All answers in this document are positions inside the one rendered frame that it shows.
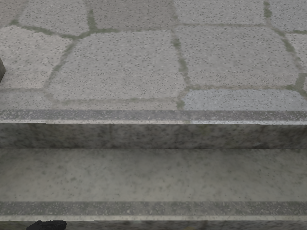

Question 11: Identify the left robot hand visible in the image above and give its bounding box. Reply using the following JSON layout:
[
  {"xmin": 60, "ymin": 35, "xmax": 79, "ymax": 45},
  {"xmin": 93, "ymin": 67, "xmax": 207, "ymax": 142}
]
[{"xmin": 26, "ymin": 220, "xmax": 67, "ymax": 230}]

